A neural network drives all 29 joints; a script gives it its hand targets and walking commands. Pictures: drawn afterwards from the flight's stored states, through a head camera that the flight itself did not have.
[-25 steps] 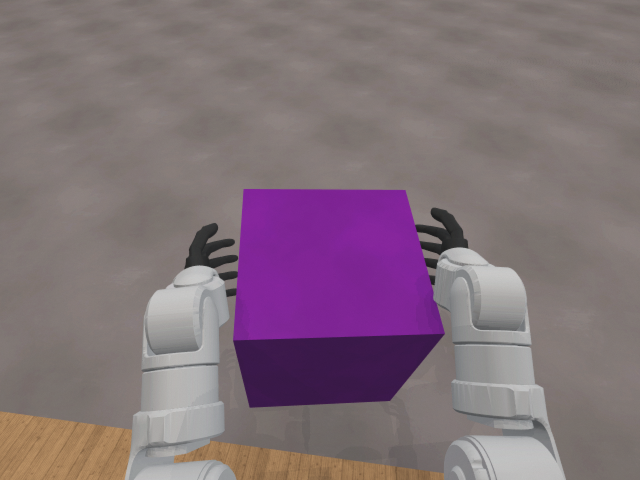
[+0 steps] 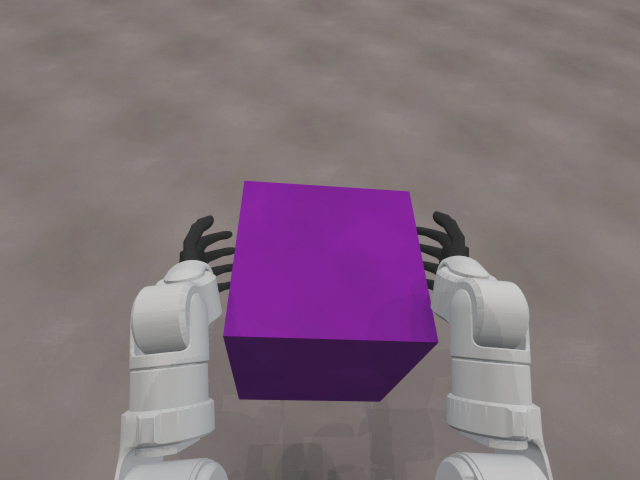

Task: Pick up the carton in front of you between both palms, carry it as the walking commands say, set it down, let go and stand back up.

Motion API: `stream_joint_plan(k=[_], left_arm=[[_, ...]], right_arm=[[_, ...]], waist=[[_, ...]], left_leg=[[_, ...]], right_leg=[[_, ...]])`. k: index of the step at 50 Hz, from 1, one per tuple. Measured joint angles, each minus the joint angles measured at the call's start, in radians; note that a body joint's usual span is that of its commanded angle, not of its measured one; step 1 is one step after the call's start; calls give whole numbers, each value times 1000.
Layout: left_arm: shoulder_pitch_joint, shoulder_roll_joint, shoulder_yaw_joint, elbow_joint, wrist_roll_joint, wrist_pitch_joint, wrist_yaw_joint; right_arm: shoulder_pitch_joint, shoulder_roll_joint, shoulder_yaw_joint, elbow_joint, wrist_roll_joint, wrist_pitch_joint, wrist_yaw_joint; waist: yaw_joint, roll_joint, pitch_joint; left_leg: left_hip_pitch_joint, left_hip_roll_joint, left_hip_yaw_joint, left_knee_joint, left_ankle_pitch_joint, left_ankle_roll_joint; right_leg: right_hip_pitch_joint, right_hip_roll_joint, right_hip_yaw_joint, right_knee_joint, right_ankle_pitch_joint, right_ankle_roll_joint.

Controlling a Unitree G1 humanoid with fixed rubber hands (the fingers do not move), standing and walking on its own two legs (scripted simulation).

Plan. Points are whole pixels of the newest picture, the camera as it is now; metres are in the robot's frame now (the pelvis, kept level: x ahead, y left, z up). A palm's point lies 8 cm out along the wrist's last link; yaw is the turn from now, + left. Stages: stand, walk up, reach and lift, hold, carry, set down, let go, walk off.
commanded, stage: carry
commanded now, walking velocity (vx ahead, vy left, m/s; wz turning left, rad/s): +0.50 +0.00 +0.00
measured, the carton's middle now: (318, 302) +0.37 -0.02 +0.00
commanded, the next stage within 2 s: none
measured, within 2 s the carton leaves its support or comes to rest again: neither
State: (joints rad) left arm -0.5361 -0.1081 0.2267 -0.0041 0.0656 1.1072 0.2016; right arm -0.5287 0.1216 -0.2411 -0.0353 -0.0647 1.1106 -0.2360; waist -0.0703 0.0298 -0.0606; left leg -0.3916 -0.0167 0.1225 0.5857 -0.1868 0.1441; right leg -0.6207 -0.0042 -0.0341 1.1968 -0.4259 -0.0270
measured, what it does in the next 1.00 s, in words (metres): goes down: right foot, then left foot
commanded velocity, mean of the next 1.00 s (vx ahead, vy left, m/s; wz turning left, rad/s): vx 0.50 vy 0.00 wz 0.00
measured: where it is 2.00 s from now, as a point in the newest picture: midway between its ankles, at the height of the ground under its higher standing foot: (286, 220)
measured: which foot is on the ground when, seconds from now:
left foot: down 0.00-0.24, up 0.26-0.64, down 0.66-0.98, up 1.00-1.00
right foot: up 0.00-0.22, down 0.24-0.66, up 0.68-0.94, down 0.96-1.00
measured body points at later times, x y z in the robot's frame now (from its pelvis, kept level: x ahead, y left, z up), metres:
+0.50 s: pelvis +0.32 -0.03 -0.01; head +0.37 -0.03 +0.43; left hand +0.65 +0.16 +0.06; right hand +0.70 -0.14 +0.06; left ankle +0.36 +0.10 -0.69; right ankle +0.31 -0.10 -0.75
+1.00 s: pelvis +0.65 -0.01 -0.02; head +0.63 -0.01 +0.43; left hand +0.95 +0.12 +0.08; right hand +0.95 -0.17 +0.09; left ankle +0.53 +0.11 -0.74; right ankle +0.71 -0.11 -0.75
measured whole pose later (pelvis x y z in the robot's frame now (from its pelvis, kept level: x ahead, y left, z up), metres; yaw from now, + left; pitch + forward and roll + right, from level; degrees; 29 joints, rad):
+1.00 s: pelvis +0.65 -0.01 -0.02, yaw +0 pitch +4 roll -1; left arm -0.28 -0.16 0.12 -0.23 0.15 1.18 0.16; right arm -0.31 0.16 -0.16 -0.23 -0.10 1.16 -0.20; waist -0.04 0.02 -0.13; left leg -0.20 0.08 0.10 0.65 -0.46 -0.02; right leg -0.43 -0.03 -0.17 0.51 -0.11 -0.04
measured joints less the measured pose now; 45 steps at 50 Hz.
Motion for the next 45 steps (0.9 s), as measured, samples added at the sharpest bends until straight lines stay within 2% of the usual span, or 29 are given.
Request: stream_joint_plan(k=[2,5,9,11,12,13,14,16,18,20,23,26,29,31,33,34,36,38,40,43,45], left_arm=[[-1,-18,9,-9,19,0,2],[2,-26,14,-44,45,2,-2],[20,-32,13,-87,64,-6,-9],[23,-27,5,-78,74,-1,-13],[19,-24,-2,-60,76,1,-14],[14,-23,-8,-35,80,-2,-15],[4,-24,-9,-13,83,-8,-15],[-15,-16,-17,15,74,-8,-8],[-1,-10,-23,30,53,-8,0],[27,-5,-21,25,28,-5,5],[39,-1,-19,5,-10,-12,18],[18,-2,-26,-13,-26,-21,35],[-7,-8,-27,-47,-35,-20,40],[-21,-7,-22,-68,-34,-12,37],[-28,11,-16,-83,-30,2,27],[-32,28,-13,-81,-33,3,16],[-25,44,-10,-64,-29,11,-6],[2,26,0,-47,-12,31,-20],[40,-9,6,-52,20,52,-23],[123,-59,2,-87,58,63,-30],[187,-78,-9,-150,63,69,-43]], right_arm=[[3,-5,-8,6,18,-10,1],[-13,-6,-11,22,42,-34,0],[-40,-11,-4,24,45,-38,4],[-50,-18,3,44,35,-36,15],[-49,-26,7,55,29,-33,19],[-50,-40,14,71,27,-31,23],[-57,-55,21,84,26,-29,27],[-64,-64,15,97,26,-30,30],[-49,-45,0,96,8,-24,33],[-31,-12,-16,82,-18,-14,29],[-10,15,-25,41,-50,-19,31],[5,26,-29,-8,-64,-35,26],[18,31,-35,-77,-51,-38,15],[7,30,-34,-98,-41,-33,7],[-21,25,-18,-84,-34,-27,9],[-29,27,-10,-78,-32,-29,11],[-28,30,12,-64,-39,-19,4],[1,31,24,-63,-44,13,-5],[38,38,20,-68,-48,40,-3],[104,54,11,-91,-50,61,8],[149,72,13,-128,-46,64,17]], waist=[[-20,-7,11],[-31,-26,28],[-24,-29,11],[-14,-19,-16],[-1,-17,-30],[18,-6,-43],[45,10,-43],[89,-7,-20],[118,-29,-6],[138,-38,11],[163,-35,36],[172,-26,49],[163,-33,38],[144,-43,16],[118,-38,-17],[97,-50,-25],[69,-54,-36],[45,-31,-52],[27,-17,-61],[12,-4,-67],[8,1,-62]], left_leg=[[53,-3,-4,-25,-25,-4],[146,-12,-1,-64,-68,-16],[262,-23,-10,-95,-148,-32],[301,-20,-16,-61,-210,-43],[304,-14,-11,1,-242,-53],[279,2,-12,105,-262,-65],[219,9,-42,258,-285,-80],[72,-17,-99,569,-329,-99],[-66,-20,-117,730,-314,-104],[-165,7,-112,708,-263,-111],[-261,43,-105,529,-224,-116],[-305,64,-93,330,-140,-118],[-275,58,-65,129,-40,-113],[-209,45,-33,-5,26,-112],[-130,40,-13,-91,116,-87],[-129,30,-2,-56,102,-85],[-98,23,11,-35,19,-90],[-45,32,3,-74,-20,-100],[22,43,-3,-132,-26,-114],[121,61,-6,-195,-54,-123],[182,73,-5,-203,-92,-136]], right_leg=[[-65,-13,2,-84,68,0],[-124,-25,-4,-225,198,-2],[-90,-14,-56,-500,429,-27],[-27,6,-85,-605,489,-47],[28,14,-101,-665,484,-56],[70,25,-112,-683,373,-64],[70,40,-118,-653,295,-71],[67,42,-111,-595,259,-74],[103,39,-104,-601,219,-78],[155,35,-103,-635,200,-71],[226,31,-97,-676,172,-69],[292,26,-91,-702,133,-57],[354,10,-83,-700,70,-35],[396,-3,-73,-681,14,-19],[388,-15,-70,-561,-49,-4],[349,-28,-51,-445,-50,7],[249,-13,-6,-212,-85,14],[165,9,-9,-123,-89,19],[111,6,-26,-176,-57,24],[86,-9,-56,-404,14,39],[103,-16,-83,-564,115,37]])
